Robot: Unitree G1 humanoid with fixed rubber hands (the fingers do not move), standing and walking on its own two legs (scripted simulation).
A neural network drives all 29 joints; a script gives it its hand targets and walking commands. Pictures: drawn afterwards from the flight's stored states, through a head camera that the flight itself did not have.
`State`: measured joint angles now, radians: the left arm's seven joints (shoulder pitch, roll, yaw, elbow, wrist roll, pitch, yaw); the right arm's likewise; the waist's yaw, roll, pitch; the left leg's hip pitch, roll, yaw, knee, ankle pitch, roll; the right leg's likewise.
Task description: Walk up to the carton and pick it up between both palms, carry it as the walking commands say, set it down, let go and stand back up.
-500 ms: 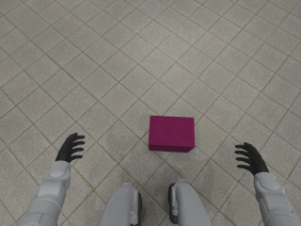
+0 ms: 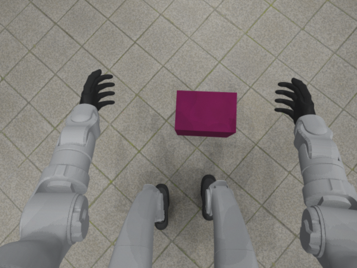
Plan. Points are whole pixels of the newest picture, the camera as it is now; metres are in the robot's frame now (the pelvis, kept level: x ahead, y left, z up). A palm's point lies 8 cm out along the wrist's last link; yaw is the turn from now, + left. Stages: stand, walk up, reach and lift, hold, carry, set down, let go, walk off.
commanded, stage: reach and lift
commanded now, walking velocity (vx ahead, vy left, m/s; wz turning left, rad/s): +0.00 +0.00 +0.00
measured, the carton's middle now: (204, 116) +0.49 -0.08 -0.58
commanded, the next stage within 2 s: none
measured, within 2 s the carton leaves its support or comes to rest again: neither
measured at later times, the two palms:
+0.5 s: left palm (113, 79) +0.50 +0.17 -0.14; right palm (291, 91) +0.47 -0.26 -0.15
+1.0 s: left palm (135, 99) +0.49 +0.16 -0.30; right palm (266, 103) +0.48 -0.25 -0.31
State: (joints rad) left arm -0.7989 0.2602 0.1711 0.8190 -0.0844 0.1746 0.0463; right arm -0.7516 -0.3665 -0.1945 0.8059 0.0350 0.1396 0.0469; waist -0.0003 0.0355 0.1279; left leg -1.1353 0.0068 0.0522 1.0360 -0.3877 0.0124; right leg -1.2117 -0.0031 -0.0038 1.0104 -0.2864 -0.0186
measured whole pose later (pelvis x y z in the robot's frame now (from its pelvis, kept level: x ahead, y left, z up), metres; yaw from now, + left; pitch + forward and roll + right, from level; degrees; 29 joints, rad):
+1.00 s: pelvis -0.03 +0.00 -0.16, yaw +1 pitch +45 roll +2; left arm -1.22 0.21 0.27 0.85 -0.08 0.18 0.12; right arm -1.21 -0.41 -0.36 0.94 0.04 0.13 0.02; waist 0.00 0.03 0.10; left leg -1.90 0.02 0.05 1.64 -0.53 0.01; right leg -1.98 -0.01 0.00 1.59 -0.40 -0.02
